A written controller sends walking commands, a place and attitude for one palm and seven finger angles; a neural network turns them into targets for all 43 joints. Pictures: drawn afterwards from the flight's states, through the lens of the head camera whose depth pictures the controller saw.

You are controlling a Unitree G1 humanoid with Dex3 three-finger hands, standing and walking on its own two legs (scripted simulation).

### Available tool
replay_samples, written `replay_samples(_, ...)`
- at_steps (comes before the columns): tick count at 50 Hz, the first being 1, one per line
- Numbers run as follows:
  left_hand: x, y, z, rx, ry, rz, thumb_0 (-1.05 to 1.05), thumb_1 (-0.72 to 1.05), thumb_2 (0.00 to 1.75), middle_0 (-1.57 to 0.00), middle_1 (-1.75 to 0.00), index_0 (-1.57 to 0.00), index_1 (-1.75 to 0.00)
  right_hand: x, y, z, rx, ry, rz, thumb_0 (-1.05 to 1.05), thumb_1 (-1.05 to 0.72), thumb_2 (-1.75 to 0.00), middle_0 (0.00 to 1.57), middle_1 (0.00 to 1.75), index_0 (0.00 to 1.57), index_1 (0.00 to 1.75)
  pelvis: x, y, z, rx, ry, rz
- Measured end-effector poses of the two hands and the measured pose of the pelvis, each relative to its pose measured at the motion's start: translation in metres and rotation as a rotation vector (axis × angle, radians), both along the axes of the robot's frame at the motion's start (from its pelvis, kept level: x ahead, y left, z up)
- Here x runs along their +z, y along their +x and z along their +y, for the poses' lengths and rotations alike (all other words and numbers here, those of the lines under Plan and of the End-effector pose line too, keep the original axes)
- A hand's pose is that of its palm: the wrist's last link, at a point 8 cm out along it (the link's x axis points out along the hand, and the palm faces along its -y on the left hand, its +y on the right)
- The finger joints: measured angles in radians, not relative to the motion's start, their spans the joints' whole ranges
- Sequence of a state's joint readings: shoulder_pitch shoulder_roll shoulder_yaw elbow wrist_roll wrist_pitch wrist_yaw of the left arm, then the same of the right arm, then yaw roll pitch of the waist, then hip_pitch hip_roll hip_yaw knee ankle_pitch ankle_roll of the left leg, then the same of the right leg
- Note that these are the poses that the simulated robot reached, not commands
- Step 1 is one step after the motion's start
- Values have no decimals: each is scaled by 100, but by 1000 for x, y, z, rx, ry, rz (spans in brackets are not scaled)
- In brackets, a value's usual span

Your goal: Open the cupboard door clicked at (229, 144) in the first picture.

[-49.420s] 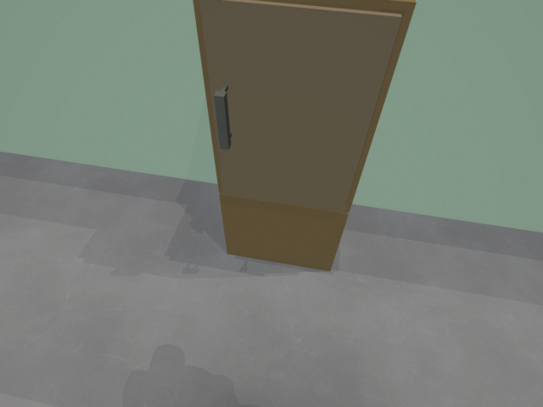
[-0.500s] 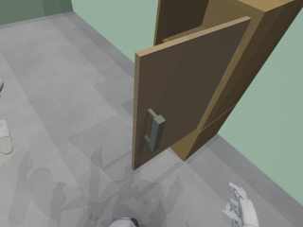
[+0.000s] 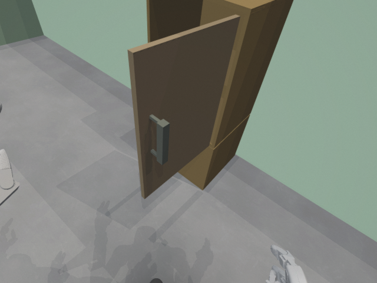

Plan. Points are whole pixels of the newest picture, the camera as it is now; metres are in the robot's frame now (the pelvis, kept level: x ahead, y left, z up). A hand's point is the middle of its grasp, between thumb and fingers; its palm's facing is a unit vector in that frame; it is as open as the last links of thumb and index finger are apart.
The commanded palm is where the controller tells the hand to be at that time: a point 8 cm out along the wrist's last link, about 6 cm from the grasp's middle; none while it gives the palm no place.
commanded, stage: stop stepping back and stand still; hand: left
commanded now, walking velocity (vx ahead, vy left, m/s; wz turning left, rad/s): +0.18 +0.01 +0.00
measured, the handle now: (157, 139) +0.51 +0.08 -0.01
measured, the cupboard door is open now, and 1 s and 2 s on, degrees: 87 87 87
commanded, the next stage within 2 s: let the arm hang, fingers relaxed in 0.70 s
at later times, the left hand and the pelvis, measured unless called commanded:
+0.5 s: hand out of the picture +0.14 +0.27 +0.18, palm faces +0.45 -0.72 -0.52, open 7.4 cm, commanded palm +0.07 +0.31 +0.18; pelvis -0.05 +0.01 -0.01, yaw +3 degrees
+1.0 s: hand out of the picture +0.10 +0.24 -0.10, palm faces +0.09 -0.93 -0.34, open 7.4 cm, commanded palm none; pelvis -0.04 +0.01 +0.00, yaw +6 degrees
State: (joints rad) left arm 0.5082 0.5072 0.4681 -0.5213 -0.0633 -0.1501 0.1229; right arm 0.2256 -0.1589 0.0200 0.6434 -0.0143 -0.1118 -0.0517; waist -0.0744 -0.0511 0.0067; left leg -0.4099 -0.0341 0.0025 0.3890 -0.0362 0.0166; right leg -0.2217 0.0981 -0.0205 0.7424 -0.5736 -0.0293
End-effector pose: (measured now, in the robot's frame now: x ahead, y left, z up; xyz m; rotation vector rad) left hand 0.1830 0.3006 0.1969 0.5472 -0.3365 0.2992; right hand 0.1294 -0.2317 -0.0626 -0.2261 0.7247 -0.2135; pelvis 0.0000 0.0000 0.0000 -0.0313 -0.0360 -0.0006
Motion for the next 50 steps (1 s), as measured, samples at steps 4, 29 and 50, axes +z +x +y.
replay_samples(4, -1, -46, -8, 10, 60, 93, 1, 89, 89, -21, -30, -21, -30, -6, -35, -13, -2, -6, 56, 1, -90, -90, 20, 30, 21, 30, 1, -22, -3, -6, 33, 18)
replay_samples(29, 1, -94, 4, 164, 51, 36, 1, 89, 89, -21, -30, -21, -30, -33, -31, 31, 126, 105, 39, 1, -90, -90, 20, 30, 21, 30, -5, -50, 4, 58, 36, 15)
replay_samples(50, -262, -99, -19, 233, -401, 1106, 0, 91, 89, -20, -30, -19, -30, -55, -11, 3, 146, 62, 215, 1, -90, -90, 20, 30, 20, 30, -4, -39, 11, 110, 48, 33)
